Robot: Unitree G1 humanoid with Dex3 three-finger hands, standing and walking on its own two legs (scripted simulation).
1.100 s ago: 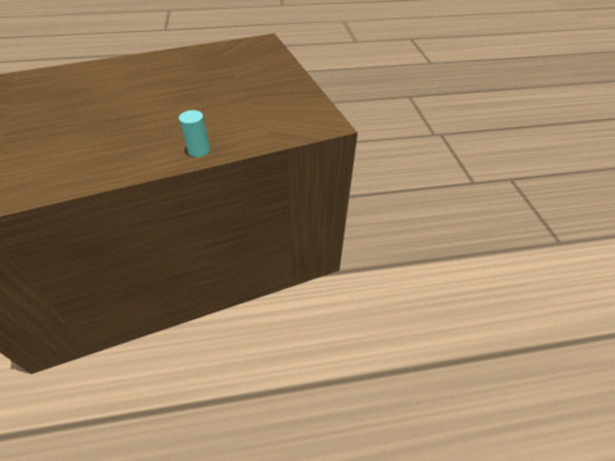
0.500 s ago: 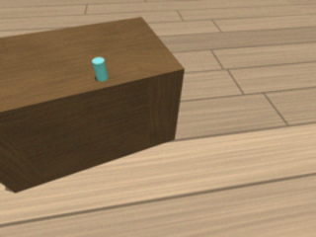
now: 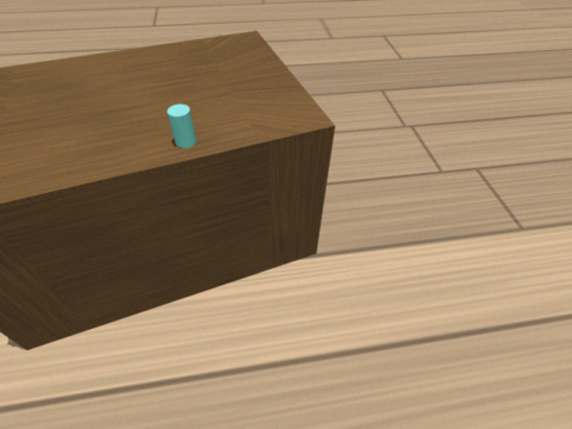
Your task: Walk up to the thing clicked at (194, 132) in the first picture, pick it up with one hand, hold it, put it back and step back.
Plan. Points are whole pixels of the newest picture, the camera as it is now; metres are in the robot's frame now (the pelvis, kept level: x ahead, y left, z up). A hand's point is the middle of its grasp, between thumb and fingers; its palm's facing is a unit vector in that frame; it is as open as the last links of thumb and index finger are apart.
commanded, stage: stand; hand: right
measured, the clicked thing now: (182, 126) +0.85 +0.26 -0.08
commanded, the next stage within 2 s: walk up in 0.02 s
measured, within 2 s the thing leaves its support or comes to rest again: neither
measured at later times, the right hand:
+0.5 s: hand (365, 415) +0.19 -0.12 -0.16, palm faces -0.16 +0.92 -0.35, open 7.4 cm
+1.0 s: hand (295, 294) +0.40 -0.02 -0.16, palm faces -0.39 +0.87 -0.31, open 7.4 cm
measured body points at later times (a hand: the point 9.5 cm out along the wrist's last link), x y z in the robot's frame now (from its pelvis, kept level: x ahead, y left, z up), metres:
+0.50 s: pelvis +0.08 +0.14 -0.03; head +0.10 +0.16 +0.42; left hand +0.09 +0.49 -0.15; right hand +0.20 -0.17 -0.13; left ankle +0.11 +0.27 -0.75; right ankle +0.05 -0.03 -0.68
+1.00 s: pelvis +0.24 +0.21 -0.01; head +0.27 +0.18 +0.44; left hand +0.14 +0.53 -0.10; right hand +0.42 -0.07 -0.14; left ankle +0.24 +0.38 -0.69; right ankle +0.29 +0.10 -0.75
